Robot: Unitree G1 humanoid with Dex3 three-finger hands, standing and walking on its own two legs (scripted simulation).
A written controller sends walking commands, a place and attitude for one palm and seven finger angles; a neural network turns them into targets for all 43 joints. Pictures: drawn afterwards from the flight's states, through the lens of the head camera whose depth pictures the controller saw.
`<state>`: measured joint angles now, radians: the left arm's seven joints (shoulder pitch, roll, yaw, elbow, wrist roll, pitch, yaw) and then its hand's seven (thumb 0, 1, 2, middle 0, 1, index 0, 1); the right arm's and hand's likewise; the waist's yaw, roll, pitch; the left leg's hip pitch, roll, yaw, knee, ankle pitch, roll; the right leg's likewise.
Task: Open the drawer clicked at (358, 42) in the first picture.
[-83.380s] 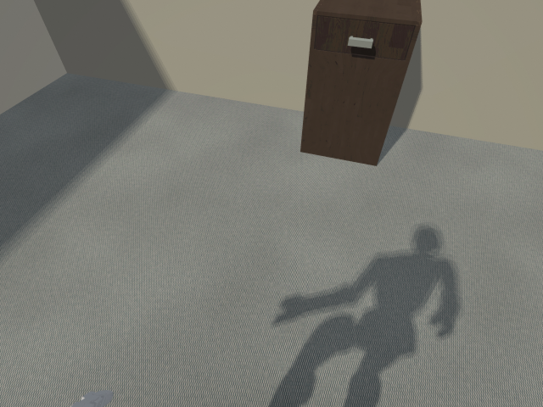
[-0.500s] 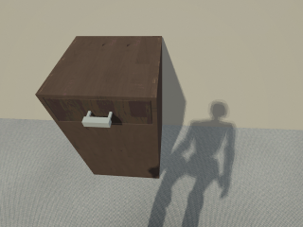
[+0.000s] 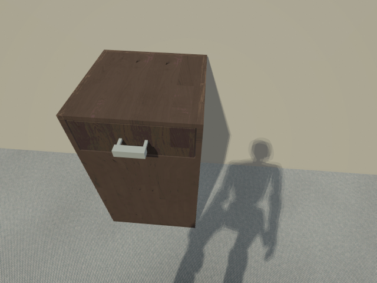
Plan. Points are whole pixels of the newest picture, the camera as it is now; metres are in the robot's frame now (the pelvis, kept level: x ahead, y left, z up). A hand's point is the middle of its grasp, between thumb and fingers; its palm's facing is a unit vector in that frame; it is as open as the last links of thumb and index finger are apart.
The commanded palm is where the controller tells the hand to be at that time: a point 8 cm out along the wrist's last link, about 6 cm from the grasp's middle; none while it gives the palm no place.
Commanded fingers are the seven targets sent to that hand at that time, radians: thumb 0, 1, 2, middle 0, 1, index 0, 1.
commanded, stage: come to a stop and stand still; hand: left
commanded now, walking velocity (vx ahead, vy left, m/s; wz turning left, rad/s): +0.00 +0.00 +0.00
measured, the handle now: (131, 146) +0.52 +0.23 -0.08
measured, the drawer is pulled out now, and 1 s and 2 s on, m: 0.00 0.00 0.00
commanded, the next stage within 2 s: look again from close up in 0.16 s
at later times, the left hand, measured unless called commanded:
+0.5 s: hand out of the picture +0.02 +0.19 -0.18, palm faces +0.03 -0.98 -0.20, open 7.3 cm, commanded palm none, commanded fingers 0.00 0.90 0.90 -0.20 -0.30 -0.20 -0.30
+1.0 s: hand (96, 275) +0.16 +0.22 -0.10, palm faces -0.05 -0.86 -0.51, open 7.4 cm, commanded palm +0.14 +0.25 -0.05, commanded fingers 0.00 0.71 0.82 -0.21 -0.42 -0.21 -0.42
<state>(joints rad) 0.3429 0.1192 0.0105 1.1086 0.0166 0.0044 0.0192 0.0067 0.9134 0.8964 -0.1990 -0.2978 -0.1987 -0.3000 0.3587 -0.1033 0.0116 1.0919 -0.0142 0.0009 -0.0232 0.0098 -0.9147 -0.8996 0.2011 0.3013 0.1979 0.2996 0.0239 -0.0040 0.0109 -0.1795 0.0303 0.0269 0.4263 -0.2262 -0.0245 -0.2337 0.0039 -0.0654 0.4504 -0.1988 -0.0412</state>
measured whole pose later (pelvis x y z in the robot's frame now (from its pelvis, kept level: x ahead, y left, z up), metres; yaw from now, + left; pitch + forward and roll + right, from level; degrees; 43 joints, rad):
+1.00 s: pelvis +0.03 +0.03 -0.01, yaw -1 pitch +1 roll +1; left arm 0.44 0.23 -0.07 0.30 0.21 0.06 0.18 0.02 0.90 0.88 -0.21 -0.32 -0.21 -0.32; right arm 0.35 -0.21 0.00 0.91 0.03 -0.21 -0.08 0.03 -0.93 -0.90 0.21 0.30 0.20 0.30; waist 0.02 0.02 -0.01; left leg -0.21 -0.01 0.06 0.52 -0.32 0.01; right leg -0.29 -0.04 -0.02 0.59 -0.31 0.00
